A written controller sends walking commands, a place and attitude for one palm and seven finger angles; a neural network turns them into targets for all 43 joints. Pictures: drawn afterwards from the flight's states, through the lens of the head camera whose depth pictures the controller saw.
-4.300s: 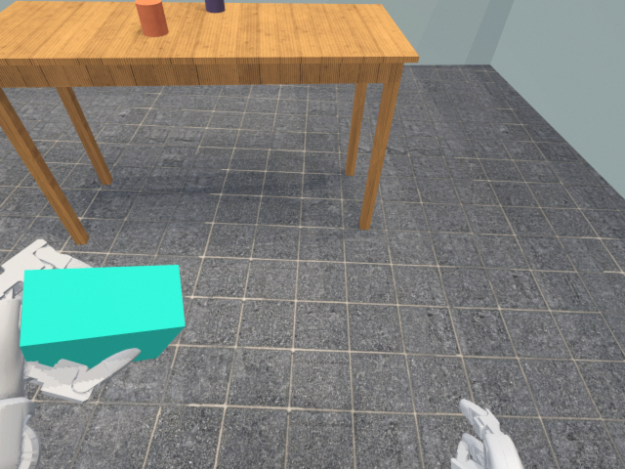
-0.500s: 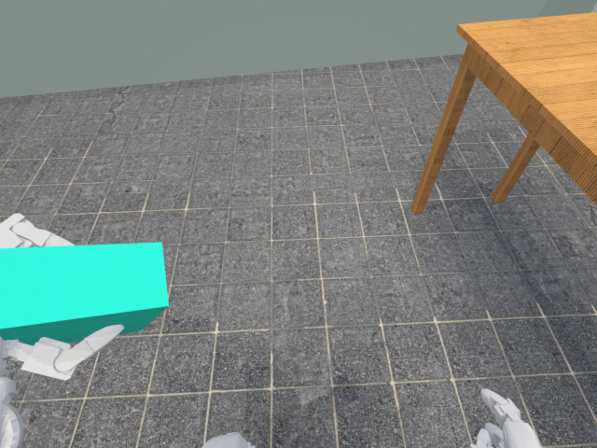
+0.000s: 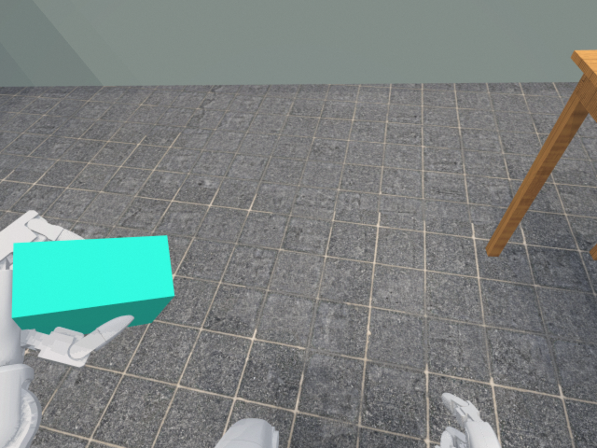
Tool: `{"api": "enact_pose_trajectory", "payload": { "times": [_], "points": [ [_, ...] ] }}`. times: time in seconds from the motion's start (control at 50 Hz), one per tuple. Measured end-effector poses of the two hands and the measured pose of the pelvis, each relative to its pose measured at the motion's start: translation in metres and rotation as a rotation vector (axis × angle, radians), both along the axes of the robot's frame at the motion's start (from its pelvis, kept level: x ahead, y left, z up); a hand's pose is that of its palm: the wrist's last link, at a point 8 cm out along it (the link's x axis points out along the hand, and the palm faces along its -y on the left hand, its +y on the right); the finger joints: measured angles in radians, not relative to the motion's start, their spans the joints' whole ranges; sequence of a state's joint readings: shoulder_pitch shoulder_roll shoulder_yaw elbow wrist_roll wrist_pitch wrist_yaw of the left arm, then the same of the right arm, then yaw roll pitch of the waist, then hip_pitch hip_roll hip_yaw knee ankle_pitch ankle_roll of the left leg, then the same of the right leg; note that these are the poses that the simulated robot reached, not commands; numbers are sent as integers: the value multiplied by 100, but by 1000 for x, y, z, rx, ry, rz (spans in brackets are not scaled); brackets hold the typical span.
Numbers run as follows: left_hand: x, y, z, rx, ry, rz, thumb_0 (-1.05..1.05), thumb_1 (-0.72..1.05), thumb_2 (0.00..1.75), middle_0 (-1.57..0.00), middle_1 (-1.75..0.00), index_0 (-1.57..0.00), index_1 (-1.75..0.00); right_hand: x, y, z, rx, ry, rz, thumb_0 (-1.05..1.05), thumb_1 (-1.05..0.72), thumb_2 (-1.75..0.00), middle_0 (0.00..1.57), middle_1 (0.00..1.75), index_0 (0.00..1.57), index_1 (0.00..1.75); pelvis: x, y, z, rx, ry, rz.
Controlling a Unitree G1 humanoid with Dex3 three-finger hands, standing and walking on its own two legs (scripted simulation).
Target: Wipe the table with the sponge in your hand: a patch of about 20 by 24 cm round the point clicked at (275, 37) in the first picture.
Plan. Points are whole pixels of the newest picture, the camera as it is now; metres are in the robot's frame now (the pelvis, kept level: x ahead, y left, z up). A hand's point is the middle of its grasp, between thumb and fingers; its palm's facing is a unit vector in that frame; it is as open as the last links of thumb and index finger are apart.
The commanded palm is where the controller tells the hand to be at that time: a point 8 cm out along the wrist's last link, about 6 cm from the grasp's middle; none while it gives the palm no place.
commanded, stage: walk to a spot facing it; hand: left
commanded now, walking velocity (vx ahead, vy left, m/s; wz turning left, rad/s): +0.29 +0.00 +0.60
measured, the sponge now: (118, 289) +0.23 +0.20 +0.17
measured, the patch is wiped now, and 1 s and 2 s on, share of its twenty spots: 0.00 0.00 0.00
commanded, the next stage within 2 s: none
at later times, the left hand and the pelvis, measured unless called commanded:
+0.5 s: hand (46, 245) +0.25 +0.28 +0.20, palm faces +0.53 -0.72 -0.44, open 9.9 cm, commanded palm +0.18 +0.31 +0.19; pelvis +0.09 +0.00 +0.01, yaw +14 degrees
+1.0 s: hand (51, 258) +0.24 +0.27 +0.19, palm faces +0.70 -0.52 -0.49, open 9.9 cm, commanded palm +0.16 +0.28 +0.19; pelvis +0.17 -0.04 +0.01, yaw +30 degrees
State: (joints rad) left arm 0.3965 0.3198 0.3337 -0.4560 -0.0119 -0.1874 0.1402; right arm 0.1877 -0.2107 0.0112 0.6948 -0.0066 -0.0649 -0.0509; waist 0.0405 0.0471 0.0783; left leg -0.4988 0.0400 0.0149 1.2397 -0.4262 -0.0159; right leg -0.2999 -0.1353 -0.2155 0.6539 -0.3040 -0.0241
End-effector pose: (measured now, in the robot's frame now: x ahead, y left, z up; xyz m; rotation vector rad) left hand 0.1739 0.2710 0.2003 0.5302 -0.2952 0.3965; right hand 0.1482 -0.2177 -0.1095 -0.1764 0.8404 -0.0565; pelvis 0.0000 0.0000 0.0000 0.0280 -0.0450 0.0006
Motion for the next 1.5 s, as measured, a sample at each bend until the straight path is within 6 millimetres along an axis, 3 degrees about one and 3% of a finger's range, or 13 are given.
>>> {"api": "enact_pose_trajectory", "payload": {
  "times": [0.12, 0.22, 0.32, 0.4, 0.5, 0.58, 0.72, 0.86, 0.96, 1.14, 1.28, 1.38, 1.5],
  "points": [
    [12, -2, 2, -9, 53, 0, -1, -47, 99, -78, -133, -77, -134, 37, -39, 38, -116, -36, -15, 2, -91, -90, 21, 30, 21, 30, 22, -7, 15, 20, 19, 64],
    [18, 13, 11, 12, -3, 21, -1, -47, 99, -78, -133, -77, -134, 73, -42, 59, -194, -74, 14, 2, -91, -90, 20, 30, 20, 30, 45, -1, 13, 14, 39, 100],
    [32, 38, 1, 25, -115, 44, -1, -47, 99, -78, -133, -77, -134, 113, -16, 51, -200, -149, 35, 2, -91, -90, 20, 30, 20, 30, 63, 15, -10, -8, 24, 135],
    [44, 48, -2, 35, -92, 69, -1, -47, 99, -78, -133, -77, -134, 130, 25, 42, -81, -129, 80, 2, -91, -90, 20, 30, 20, 30, 73, 11, -6, -31, 23, 186],
    [35, 36, 15, 41, -45, 99, -1, -47, 99, -78, -133, -77, -134, 141, 66, 37, 36, -87, 179, 2, -91, -90, 20, 30, 20, 30, 91, 4, 7, -63, 48, 235],
    [24, 26, 25, 66, 4, 181, -1, -47, 99, -78, -133, -77, -134, 155, 78, 28, 85, -46, 261, 2, -90, -90, 21, 30, 21, 30, 109, -6, 12, -71, 52, 279],
    [25, 14, 1, 12, 55, 391, -1, -47, 99, -78, -134, -77, -134, 207, 55, 1, 57, -23, 384, 2, -90, -90, 21, 30, 21, 30, 137, -36, 0, -28, 28, 376],
    [34, -1, -2, -44, 99, 405, -1, -47, 99, -78, -134, -77, -134, 264, 20, 33, -73, -74, 385, 2, -91, -90, 21, 30, 21, 30, 156, -46, 15, 25, 34, 464],
    [26, 5, 11, 18, 88, 421, -1, -47, 99, -78, -134, -77, -134, 294, 19, 53, -133, -133, 400, 2, -91, -90, 20, 30, 20, 30, 165, -44, 16, 24, 61, 511],
    [-3, 33, -1, 39, -28, 492, -1, -47, 99, -78, -134, -77, -134, 299, 81, 44, -85, -159, 503, 2, -91, -90, 20, 30, 20, 30, 164, -29, -4, -19, 41, 607],
    [-32, 3, 18, 47, 11, 532, -1, -47, 99, -77, -134, -77, -134, 270, 125, 41, 61, -82, 667, 2, -90, -90, 20, 30, 21, 30, 169, -45, 10, -76, 40, 697],
    [-59, -22, 21, 45, 70, 660, -1, -47, 99, -77, -134, -77, -134, 269, 127, 29, 101, -49, 758, 2, -90, -90, 21, 30, 21, 30, 177, -64, 11, -79, 41, 758],
    [-75, -58, 0, -30, 84, 831, -1, -47, 99, -77, -134, -77, -134, 295, 106, 10, 86, -51, 843, 2, -90, -90, 21, 30, 21, 30, 184, -99, 1, -46, 14, 833]
  ]
}}
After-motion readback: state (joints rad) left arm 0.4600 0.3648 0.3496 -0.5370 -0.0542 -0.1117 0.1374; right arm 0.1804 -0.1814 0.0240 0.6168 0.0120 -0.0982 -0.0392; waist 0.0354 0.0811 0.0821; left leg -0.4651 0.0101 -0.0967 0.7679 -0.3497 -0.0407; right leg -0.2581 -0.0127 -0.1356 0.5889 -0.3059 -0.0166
